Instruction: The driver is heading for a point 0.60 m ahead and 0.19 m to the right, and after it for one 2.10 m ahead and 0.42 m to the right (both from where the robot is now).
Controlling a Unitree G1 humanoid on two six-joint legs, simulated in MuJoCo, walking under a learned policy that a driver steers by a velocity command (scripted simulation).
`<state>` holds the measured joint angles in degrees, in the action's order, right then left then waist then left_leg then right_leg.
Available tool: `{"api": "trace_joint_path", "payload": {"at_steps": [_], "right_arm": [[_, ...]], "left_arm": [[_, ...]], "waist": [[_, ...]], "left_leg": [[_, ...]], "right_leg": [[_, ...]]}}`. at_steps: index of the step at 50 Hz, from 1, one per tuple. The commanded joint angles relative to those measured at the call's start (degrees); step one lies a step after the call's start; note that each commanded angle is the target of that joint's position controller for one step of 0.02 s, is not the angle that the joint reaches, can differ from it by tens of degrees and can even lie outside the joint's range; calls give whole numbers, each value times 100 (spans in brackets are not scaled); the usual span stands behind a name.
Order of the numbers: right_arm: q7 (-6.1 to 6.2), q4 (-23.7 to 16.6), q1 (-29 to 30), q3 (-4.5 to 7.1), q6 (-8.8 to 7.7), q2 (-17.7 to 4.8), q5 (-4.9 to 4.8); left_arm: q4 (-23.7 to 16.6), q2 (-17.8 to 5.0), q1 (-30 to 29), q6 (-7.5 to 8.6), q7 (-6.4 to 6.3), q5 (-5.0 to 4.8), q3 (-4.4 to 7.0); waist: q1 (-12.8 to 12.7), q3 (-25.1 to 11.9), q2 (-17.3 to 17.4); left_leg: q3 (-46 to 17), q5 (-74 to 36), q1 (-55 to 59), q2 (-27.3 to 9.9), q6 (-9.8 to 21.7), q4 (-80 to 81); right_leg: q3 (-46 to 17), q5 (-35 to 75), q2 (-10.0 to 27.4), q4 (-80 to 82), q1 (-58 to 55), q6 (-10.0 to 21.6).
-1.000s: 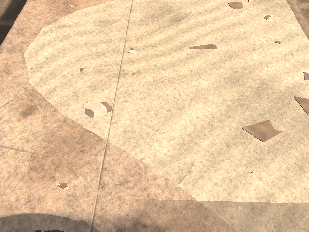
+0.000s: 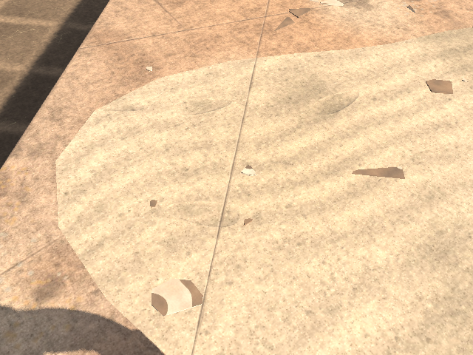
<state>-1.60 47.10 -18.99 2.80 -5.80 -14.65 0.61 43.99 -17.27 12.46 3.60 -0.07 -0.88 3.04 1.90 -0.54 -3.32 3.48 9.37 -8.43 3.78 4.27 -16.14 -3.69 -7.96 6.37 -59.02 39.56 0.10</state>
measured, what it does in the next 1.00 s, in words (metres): walks ahead, turning right: right foot, then left foot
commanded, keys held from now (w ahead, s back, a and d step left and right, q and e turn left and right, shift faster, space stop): w+e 0.72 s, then w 0.28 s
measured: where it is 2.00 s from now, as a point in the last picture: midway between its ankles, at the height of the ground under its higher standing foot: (313, 208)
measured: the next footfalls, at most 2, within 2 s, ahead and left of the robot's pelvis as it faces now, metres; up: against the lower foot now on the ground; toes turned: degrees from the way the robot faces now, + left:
right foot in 0.32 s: +0.32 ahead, -0.16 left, +0.00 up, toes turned -12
left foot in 0.80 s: +0.63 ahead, -0.05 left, +0.00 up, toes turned -29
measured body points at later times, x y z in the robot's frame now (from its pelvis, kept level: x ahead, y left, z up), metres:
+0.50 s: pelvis +0.27 -0.08 -0.01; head +0.30 -0.10 +0.44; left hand +0.45 +0.15 -0.11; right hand +0.34 -0.38 -0.11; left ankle +0.29 +0.09 -0.66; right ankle +0.28 -0.16 -0.75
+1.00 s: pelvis +0.54 -0.11 +0.00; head +0.56 -0.11 +0.45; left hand +0.78 +0.06 -0.11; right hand +0.47 -0.39 -0.11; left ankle +0.59 -0.03 -0.75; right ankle +0.47 -0.24 -0.67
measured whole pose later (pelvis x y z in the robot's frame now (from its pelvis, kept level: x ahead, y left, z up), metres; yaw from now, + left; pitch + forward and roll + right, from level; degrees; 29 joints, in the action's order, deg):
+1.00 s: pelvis +0.54 -0.11 +0.00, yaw -28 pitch +2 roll +1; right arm -1.2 45.3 -17.8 3.0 -5.7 -14.7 0.3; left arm 38.9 -16.5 14.6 2.9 0.0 -0.6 3.1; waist 2.2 -0.1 -2.8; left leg 0.1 10.3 -13.2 2.5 2.5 -21.8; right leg -3.3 -18.1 2.0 -62.0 31.3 1.1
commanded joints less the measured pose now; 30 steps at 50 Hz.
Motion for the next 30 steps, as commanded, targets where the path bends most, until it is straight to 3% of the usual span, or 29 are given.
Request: {"api": "trace_joint_path", "payload": {"at_steps": [1, 5, 10, 11, 13, 14, 15, 16, 17, 18, 19, 20, 21, 22, 25, 27, 30], "right_arm": [[86, -278, 261, 175, -118, -775, 14], [147, -109, 86, 177, -80, -894, -20], [190, 156, -257, 199, 99, -979, -76], [206, 166, -237, 209, 146, -1016, -93], [259, 99, -67, 247, 222, -1179, -113], [298, 65, -18, 273, 262, -1265, -119], [333, 29, 80, 279, 304, -1295, -123], [363, -82, 93, 240, 264, -1229, -99], [240, -371, -493, -43, 84, -361, 104], [125, -406, -151, -14, -174, -701, -20], [65, -615, 453, 83, -295, -987, -244], [77, -720, 686, 33, -342, -896, -231], [119, -697, 756, 56, -323, -867, -110], [140, -695, 655, 110, -245, -924, -39], [165, -723, 501, 105, -39, -733, 38], [196, -848, 869, 59, 6, -606, 60], [163, -994, 1580, -8, -20, -457, 32]], "left_arm": [[-270, -192, 85, 18, 12, -16, 67], [-516, -63, -601, 55, 131, -12, 18], [-998, 16, -1303, 64, 334, -29, -33], [-1087, 4, -1347, 65, 379, -31, -28], [-1164, -118, -1114, 49, 426, -24, 35], [-1119, -257, -720, 28, 419, -17, 115], [-941, -497, 93, 19, 385, -32, 259], [-732, -917, 1056, -16, 279, -22, 451], [-716, -1618, 1251, -14, 200, -25, 579], [-804, -1218, 1470, 17, 176, -12, 466], [-770, -938, 1289, 36, 166, 53, 380], [-821, -774, 903, 41, 156, 21, 333], [-915, -636, 501, 33, 161, 21, 285], [-1013, -497, 253, 36, 152, 68, 232], [-1019, -593, 140, 66, 105, 41, 258], [-947, -738, 265, 59, 29, 24, 301], [-836, -780, 508, -4, -41, -31, 317]], "waist": [[-147, 152, 621], [138, 347, 579], [373, 575, 542], [338, 560, 583], [104, 269, 791], [-132, -30, 925], [-598, -463, 863], [-1050, -996, 516], [-561, -1599, -1051], [-835, -2448, -734], [-937, -1640, -406], [-705, -1039, 96], [-442, -601, 436], [-222, -460, 355], [0, -255, 195], [-82, -98, 128], [-374, -36, -58]], "left_leg": [[-685, -1499, 61, -1575, 793, 859], [-242, -1415, 437, -1630, 608, 912], [10, -1952, 1473, -1951, 506, 480], [74, -2336, 1596, -1989, 455, 296], [306, -4147, 1609, -1951, 317, -348], [416, -5145, 1568, -1910, 249, -955], [585, -5496, 1260, -1747, 111, -2018], [622, -4320, 52, -1513, -109, -3536], [426, 889, -2726, -413, -476, -5796], [-864, 2286, -3522, -95, -458, -6684], [-1045, 1820, -3990, -446, -338, -6639], [-961, 1345, -3866, -690, -285, -6127], [-879, 1133, -3552, -861, -333, -5608], [-895, 986, -3125, -996, -382, -5302], [-739, 740, -2712, -991, -649, -4618], [-646, 194, -2714, -900, -801, -3883], [-610, -991, -2352, -639, -815, -2461]], "right_leg": [[-302, 921, 29, 584, 256, -8], [-50, 1571, -112, 1649, 214, 89], [300, 867, -191, 2225, 658, 270], [425, 580, -243, 2282, 601, 335], [814, 4, -554, 2342, -131, 528], [990, -225, -786, 2330, -760, 649], [1051, 14, -1022, 2661, -1895, 834], [289, 331, -684, 2868, -3671, 1135], [-2736, 120, 914, 3013, -6034, 2192], [-4496, -329, 1424, 3925, -6566, 2575], [-3551, -133, 1161, 4006, -6078, 2187], [-2756, 275, 896, 4034, -5156, 1959], [-2232, 866, 669, 4138, -4262, 1808], [-1903, 1236, 497, 4290, -3662, 1752], [-1495, 1695, 271, 4566, -2753, 1798], [-1207, 1702, 105, 4619, -2439, 1716], [-983, 1093, -197, 4481, -2286, 1399]]}}
Over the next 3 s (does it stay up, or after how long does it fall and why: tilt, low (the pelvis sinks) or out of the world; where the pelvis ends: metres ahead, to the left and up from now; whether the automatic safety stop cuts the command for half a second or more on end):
stays up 1.55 -0.23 -0.01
